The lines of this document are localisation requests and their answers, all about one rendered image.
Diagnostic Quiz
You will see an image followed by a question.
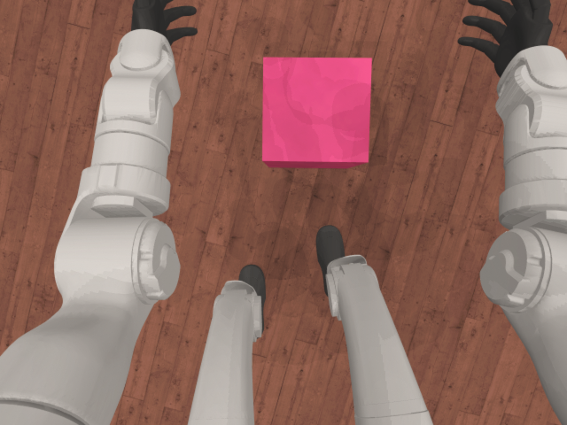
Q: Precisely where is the right robot upper arm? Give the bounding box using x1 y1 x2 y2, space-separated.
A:
480 226 567 425

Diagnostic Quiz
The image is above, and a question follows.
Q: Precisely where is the robot right thigh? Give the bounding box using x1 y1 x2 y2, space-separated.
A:
326 263 433 425

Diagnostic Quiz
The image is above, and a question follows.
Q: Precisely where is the robot left hand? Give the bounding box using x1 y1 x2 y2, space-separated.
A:
131 0 198 46

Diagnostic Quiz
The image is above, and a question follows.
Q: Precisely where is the robot left forearm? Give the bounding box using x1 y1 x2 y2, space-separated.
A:
54 29 181 294

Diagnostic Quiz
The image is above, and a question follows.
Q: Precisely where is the robot right forearm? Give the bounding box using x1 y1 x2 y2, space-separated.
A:
495 45 567 234

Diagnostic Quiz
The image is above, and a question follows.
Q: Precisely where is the left robot upper arm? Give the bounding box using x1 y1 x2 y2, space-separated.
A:
0 217 181 425

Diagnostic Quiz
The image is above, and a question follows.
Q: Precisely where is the robot right hand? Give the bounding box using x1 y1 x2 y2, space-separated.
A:
458 0 553 78

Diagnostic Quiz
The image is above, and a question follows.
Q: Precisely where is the carton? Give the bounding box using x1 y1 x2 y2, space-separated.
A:
262 58 372 168

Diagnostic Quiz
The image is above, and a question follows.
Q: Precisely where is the right robot shin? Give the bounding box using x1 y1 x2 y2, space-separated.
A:
327 255 379 285

